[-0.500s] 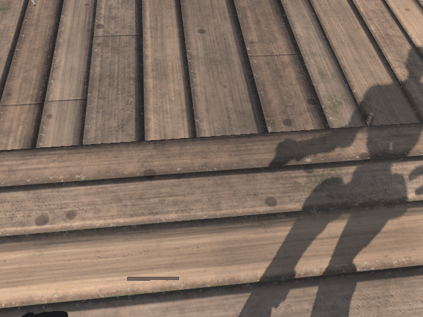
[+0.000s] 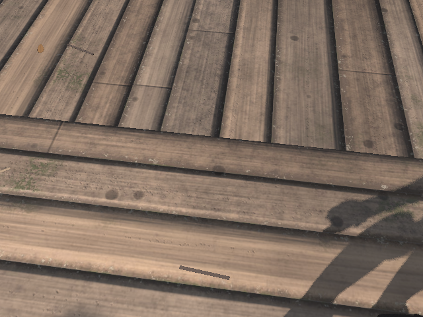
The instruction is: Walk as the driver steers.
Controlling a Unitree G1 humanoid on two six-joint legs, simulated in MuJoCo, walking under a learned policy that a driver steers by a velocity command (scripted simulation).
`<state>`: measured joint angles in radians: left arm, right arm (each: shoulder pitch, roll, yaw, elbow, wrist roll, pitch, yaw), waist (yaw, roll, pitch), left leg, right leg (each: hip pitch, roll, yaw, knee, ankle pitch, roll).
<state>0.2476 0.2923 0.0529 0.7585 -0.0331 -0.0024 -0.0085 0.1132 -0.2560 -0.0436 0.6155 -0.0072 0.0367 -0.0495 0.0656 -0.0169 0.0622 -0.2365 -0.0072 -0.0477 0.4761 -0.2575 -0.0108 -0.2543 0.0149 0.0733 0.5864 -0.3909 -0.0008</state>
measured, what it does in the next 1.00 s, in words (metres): steps on the spot: right foot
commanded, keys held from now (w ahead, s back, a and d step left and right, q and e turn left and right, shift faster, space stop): e+shift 0.40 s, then q+shift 0.30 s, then w+q+shift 0.30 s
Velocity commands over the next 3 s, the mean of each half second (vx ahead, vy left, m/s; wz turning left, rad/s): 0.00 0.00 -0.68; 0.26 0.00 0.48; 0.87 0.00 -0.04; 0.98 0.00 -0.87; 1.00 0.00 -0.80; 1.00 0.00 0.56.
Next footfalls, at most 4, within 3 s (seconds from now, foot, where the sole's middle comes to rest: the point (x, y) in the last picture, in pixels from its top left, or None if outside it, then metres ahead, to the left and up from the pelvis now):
0.36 right None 0.01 -0.14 -0.77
1.10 left None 0.25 0.14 -0.77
1.54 right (213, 241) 0.68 0.06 -0.77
1.92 left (181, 154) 1.04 0.21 -0.77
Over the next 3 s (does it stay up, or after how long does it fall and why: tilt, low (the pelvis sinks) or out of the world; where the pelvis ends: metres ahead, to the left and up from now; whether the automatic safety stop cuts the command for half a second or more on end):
stays up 1.46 -0.46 -0.02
